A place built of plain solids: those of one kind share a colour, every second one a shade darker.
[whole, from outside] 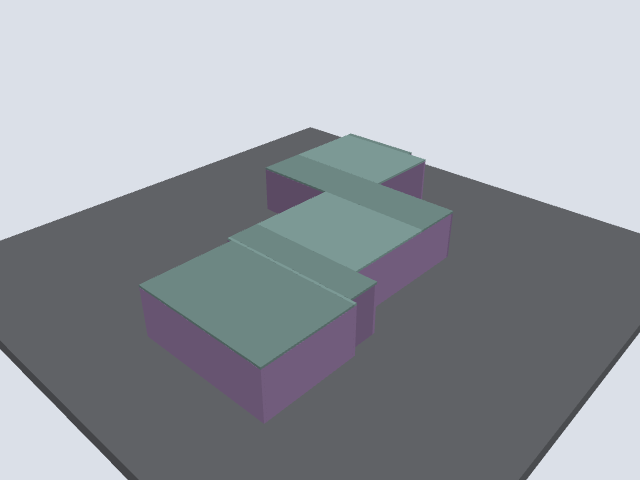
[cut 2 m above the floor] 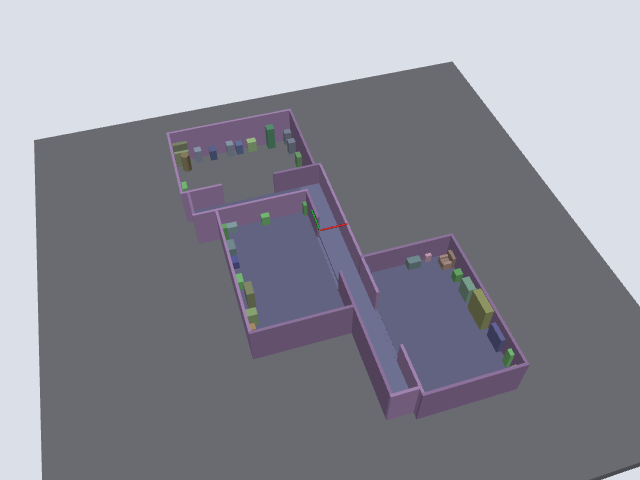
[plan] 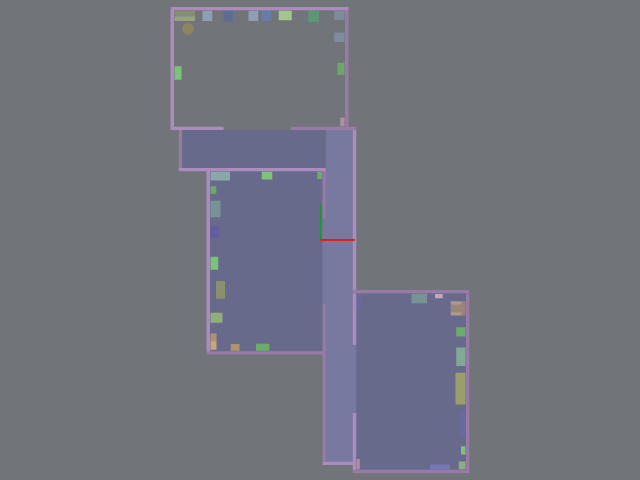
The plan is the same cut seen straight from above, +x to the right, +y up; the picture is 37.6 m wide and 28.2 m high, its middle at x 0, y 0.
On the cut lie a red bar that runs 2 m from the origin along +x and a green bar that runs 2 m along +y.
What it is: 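One storey of an old house, long lived in; a hall and three lower rooms beside it, each open to the hall along a stretch without wall, rail or kerb; a room's floor lies below the hall's by a bare drop, by one riser or not at all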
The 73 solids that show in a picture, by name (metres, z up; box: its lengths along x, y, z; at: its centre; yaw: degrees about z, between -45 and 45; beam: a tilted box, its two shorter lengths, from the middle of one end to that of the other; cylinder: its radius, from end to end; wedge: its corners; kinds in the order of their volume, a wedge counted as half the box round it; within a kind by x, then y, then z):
{
 "floor_1": {"box": [8.44, 2.22, 1.18], "at": [-3.88, 5.35, 0.54]},
 "floor_2": {"box": [6.61, 10.57, 1.02], "at": [-3.16, -1.25, 0.46]},
 "floor_3": {"box": [0.2, 5.0, 1.02], "at": [0.24, -1.26, 0.46]},
 "floor_4": {"box": [1.58, 19.48, 1.18], "at": [1.14, -3.28, 0.54]},
 "floor_5": {"box": [0.2, 4.01, 1.18], "at": [2.03, -8.15, 0.54]},
 "floor_6": {"box": [6.45, 10.36, 1.18], "at": [5.35, -8.32, 0.54]},
 "wall_1": {"box": [0.2, 6.84, 3.68], "at": [-8.68, 10.08, 1.79]},
 "wall_2": {"box": [0.2, 2.22, 3.68], "at": [-8.2, 5.35, 1.79]},
 "wall_3": {"box": [3.12, 0.2, 3.68], "at": [-7.22, 6.56, 1.79]},
 "wall_4": {"box": [0.2, 10.57, 3.68], "at": [-6.56, -1.25, 1.79]},
 "wall_5": {"box": [8.64, 0.2, 3.68], "at": [-3.98, 4.13, 1.79]},
 "wall_6": {"box": [10.45, 0.2, 3.68], "at": [-3.55, 13.6, 1.79]},
 "wall_7": {"box": [7.01, 0.2, 3.68], "at": [-3.16, -6.63, 1.79]},
 "wall_8": {"box": [3.82, 0.2, 3.68], "at": [0.22, 6.56, 1.79]},
 "wall_9": {"box": [0.2, 6.29, 3.68], "at": [0.24, -9.88, 1.79]},
 "wall_10": {"box": [0.2, 2.78, 3.68], "at": [0.24, -5.14, 1.79]},
 "wall_11": {"box": [0.2, 2.79, 3.68], "at": [0.24, 2.64, 1.79]},
 "wall_12": {"box": [1.98, 0.2, 3.68], "at": [1.14, -13.12, 1.79]},
 "wall_13": {"box": [0.2, 6.84, 3.68], "at": [1.57, 10.08, 1.79]},
 "wall_14": {"box": [0.2, 0.28, 3.68], "at": [2.03, -13.36, 1.79]},
 "wall_15": {"box": [0.2, 2.86, 3.68], "at": [2.03, -11.59, 1.79]},
 "wall_16": {"box": [0.2, 3.01, 3.68], "at": [2.03, -4.64, 1.79]},
 "wall_17": {"box": [0.2, 9.39, 3.68], "at": [2.03, 1.76, 1.79]},
 "wall_18": {"box": [6.85, 0.2, 3.68], "at": [5.35, -13.6, 1.79]},
 "wall_19": {"box": [6.85, 0.2, 3.68], "at": [5.35, -3.04, 1.79]},
 "wall_20": {"box": [0.2, 10.36, 3.68], "at": [8.68, -8.32, 1.79]},
 "roof_1": {"box": [10.45, 7.04, 0.16], "at": [-3.55, 10.18, 3.71]},
 "roof_2": {"box": [10.91, 0.2, 0.16], "at": [-3.33, 6.56, 3.71]},
 "roof_3": {"box": [10.43, 2.42, 0.16], "at": [-3.09, 5.25, 3.71]},
 "roof_4": {"box": [8.79, 6.97, 0.16], "at": [-2.27, 0.55, 3.71]},
 "roof_5": {"box": [15.44, 3.8, 0.16], "at": [1.06, -4.83, 3.71]},
 "roof_6": {"box": [8.63, 6.49, 0.16], "at": [4.46, -9.98, 3.71]},
 "roof_7": {"box": [6.85, 0.48, 0.16], "at": [5.35, -13.46, 3.71]},
 "wardrobe_1": {"box": [0.58, 1.86, 1.99], "at": [8.26, -8.73, 2.13]},
 "tall_odds_1": {"box": [0.41, 0.8, 0.78], "at": [-8.35, 9.82, 0.34]},
 "tall_odds_2": {"box": [0.34, 0.45, 1.61], "at": [-6.27, 2.93, 1.77]},
 "tall_odds_3": {"box": [0.47, 0.76, 0.87], "at": [-6.2, -1.37, 1.4]},
 "tall_odds_4": {"box": [0.78, 0.4, 0.78], "at": [-3.37, -6.3, 1.36]},
 "tall_odds_5": {"box": [0.63, 0.46, 0.84], "at": [-3.12, 3.78, 1.38]},
 "tall_odds_6": {"box": [0.28, 0.42, 1.12], "at": [-0.02, 3.79, 1.52]},
 "tall_odds_7": {"box": [0.54, 0.54, 0.81], "at": [8.28, -5.4, 1.54]},
 "tall_odds_8": {"box": [0.27, 0.48, 1.44], "at": [8.41, -12.36, 1.85]},
 "cooker_1": {"box": [0.56, 0.6, 1.27], "at": [-6.62, 13.17, 0.59]},
 "cooker_2": {"box": [0.58, 0.6, 1.26], "at": [-3.91, 13.17, 0.58]},
 "cooker_3": {"box": [0.6, 0.57, 1.28], "at": [1.14, 11.91, 0.59]},
 "cooker_4": {"box": [0.6, 0.55, 1.27], "at": [1.14, 13.19, 0.58]},
 "kitchen_run_1": {"box": [1.21, 0.26, 1.5], "at": [-7.95, 13.0, 0.7]},
 "kitchen_run_2": {"box": [1.21, 0.34, 2.16], "at": [-7.95, 13.3, 1.03]},
 "bookcase_1": {"box": [0.29, 0.8, 1.2], "at": [2.3, -3.56, 1.74]},
 "bookcase_2": {"box": [1.18, 0.28, 1.2], "at": [7.06, -13.33, 1.73]},
 "bookcase_3": {"box": [0.33, 1.35, 1.4], "at": [8.38, -10.8, 1.84]},
 "trunk_1": {"box": [0.59, 0.96, 0.75], "at": [-6.14, 1.82, 1.34]},
 "trunk_2": {"box": [1.15, 0.51, 0.63], "at": [-5.86, 3.75, 1.28]},
 "trunk_3": {"box": [0.92, 0.55, 0.74], "at": [5.83, -3.44, 1.5]},
 "washing_machine_1": {"box": [0.71, 0.59, 1.25], "at": [-6.08, -4.56, 1.59]},
 "washing_machine_2": {"box": [0.76, 0.57, 1.08], "at": [-2.04, 13.19, 0.49]},
 "clothes_rail_1": {"box": [0.53, 1.05, 1.66], "at": [-5.84, -2.94, 1.79]},
 "fridge_1": {"box": [0.63, 0.66, 2.15], "at": [-0.37, 13.14, 1.02]},
 "chest_drawers_1": {"box": [0.55, 1.1, 1.38], "at": [8.28, -6.86, 1.82]},
 "highchair_pram_1": {"box": [0.55, 0.65, 1.03], "at": [-5.4, 13.15, 0.47]},
 "highchair_pram_2": {"box": [0.56, 0.59, 1.04], "at": [-3.14, 13.17, 0.47]},
 "plant_big_round_1": {"cylinder": 0.34, "from": [-7.75, 12.4, 0.0], "to": [-7.75, 12.4, 1.58]},
 "armchair_1": {"box": [0.62, 0.2, 0.63], "at": [7.99, -4.34, 1.45]},
 "armchair_2": {"box": [0.62, 0.65, 0.46], "at": [7.99, -3.92, 1.36]},
 "armchair_3": {"box": [0.25, 0.85, 1.03], "at": [8.42, -4.02, 1.65]},
 "crate_stack_1": {"box": [0.36, 0.48, 0.7], "at": [-6.26, -6.21, 1.31]},
 "crate_stack_2": {"box": [0.36, 0.48, 1.35], "at": [-6.26, -5.73, 1.64]},
 "crate_stack_3": {"box": [0.52, 0.39, 0.62], "at": [-4.98, -6.31, 1.28]},
 "pet_corner_1": {"box": [0.41, 0.7, 1.28], "at": [1.24, 10.07, 0.59]},
 "carton_stack_1": {"box": [0.52, 0.68, 0.71], "at": [-6.17, 0.47, 1.32]},
 "side_table_1": {"box": [0.4, 0.46, 0.96], "at": [8.35, -13.24, 1.61]},
 "radiator_1": {"box": [0.26, 0.5, 0.74], "at": [1.31, 6.93, 0.32]},
 "radiator_2": {"box": [0.45, 0.26, 0.67], "at": [6.98, -3.29, 1.47]}
}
